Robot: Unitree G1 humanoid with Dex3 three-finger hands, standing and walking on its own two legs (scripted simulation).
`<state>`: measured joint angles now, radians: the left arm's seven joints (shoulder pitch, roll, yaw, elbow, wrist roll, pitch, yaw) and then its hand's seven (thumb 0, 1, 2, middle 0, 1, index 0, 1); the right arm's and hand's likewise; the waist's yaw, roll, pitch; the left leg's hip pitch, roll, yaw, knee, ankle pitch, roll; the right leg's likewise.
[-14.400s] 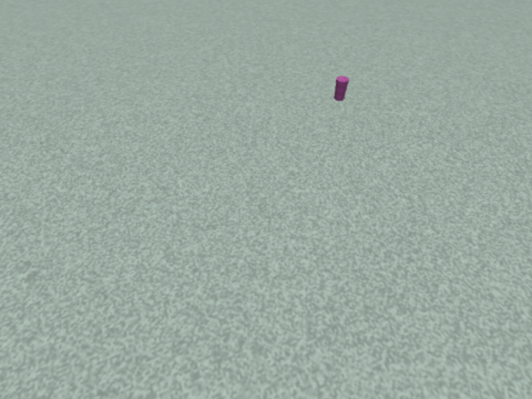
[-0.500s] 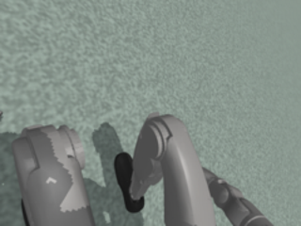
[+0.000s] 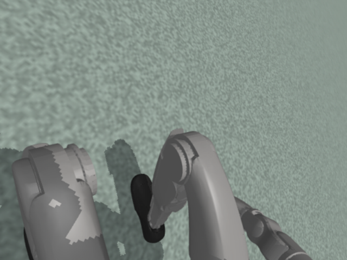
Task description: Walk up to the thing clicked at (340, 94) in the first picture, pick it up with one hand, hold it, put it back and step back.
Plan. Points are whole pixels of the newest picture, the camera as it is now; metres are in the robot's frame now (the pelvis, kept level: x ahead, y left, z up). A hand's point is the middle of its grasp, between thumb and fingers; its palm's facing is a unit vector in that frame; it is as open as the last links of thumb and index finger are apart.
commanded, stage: settle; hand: left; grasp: from the side
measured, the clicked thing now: out of the picture +0.39 +0.30 -0.20
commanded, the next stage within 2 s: lift in 1.90 s
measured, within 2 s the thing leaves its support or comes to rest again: leaves its support in 0.12 s
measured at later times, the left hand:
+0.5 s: hand out of the picture +0.37 +0.32 -0.09, palm faces +0.44 -0.90 -0.02, open 10.6 cm
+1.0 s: hand out of the picture +0.36 +0.32 +0.00, palm faces +0.42 -0.91 -0.06, open 10.6 cm
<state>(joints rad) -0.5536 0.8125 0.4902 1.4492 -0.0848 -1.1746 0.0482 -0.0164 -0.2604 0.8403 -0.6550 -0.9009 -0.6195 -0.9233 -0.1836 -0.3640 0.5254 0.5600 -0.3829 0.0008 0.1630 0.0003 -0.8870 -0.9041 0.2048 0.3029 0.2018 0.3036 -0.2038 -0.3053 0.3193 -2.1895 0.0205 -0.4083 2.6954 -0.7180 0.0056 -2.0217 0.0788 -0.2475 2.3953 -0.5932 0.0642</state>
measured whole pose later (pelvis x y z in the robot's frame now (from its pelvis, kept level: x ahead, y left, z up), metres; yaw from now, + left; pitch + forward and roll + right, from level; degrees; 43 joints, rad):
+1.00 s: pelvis +0.02 -0.03 +0.05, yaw +9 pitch +28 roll -8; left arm -0.42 0.44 0.41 0.77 -0.17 -0.66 -0.15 -0.02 -0.35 0.94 -0.71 -0.86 -0.68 -0.88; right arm 0.01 -0.29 0.09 0.66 -0.10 0.05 0.09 0.01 -0.90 -0.90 0.20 0.30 0.20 0.30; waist -0.09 -0.04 -0.05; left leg -2.23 0.02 -0.17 2.42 -0.69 -0.02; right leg -2.15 -0.01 -0.08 2.32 -0.66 0.04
